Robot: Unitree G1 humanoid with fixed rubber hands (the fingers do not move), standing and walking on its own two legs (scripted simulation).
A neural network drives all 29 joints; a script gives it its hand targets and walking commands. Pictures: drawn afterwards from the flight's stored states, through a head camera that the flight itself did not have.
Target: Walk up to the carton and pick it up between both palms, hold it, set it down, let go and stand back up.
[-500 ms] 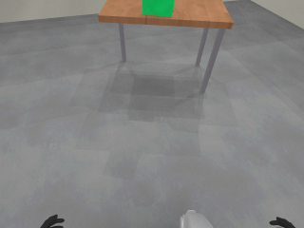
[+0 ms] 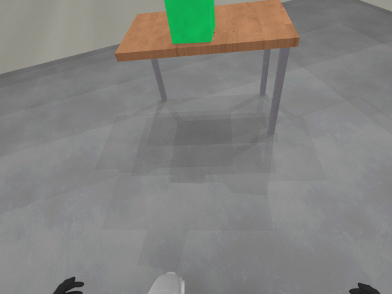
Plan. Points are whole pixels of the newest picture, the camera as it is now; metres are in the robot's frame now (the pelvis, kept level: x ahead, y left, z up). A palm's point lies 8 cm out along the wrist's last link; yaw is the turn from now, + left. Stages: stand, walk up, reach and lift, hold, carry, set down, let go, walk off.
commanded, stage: walk up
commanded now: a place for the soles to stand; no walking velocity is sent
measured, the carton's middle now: (191, 10) +1.40 +0.08 +0.04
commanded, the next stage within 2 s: none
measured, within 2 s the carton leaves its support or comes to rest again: neither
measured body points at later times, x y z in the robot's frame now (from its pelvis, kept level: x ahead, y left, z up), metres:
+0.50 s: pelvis +0.15 +0.06 -0.02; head +0.16 +0.08 +0.43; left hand +0.25 +0.37 -0.12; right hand +0.25 -0.27 -0.08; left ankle +0.21 +0.16 -0.75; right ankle +0.19 -0.07 -0.69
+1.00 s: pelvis +0.29 +0.01 +0.00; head +0.30 -0.03 +0.45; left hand +0.39 +0.34 -0.05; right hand +0.40 -0.31 -0.11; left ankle +0.36 +0.18 -0.68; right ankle +0.33 -0.09 -0.75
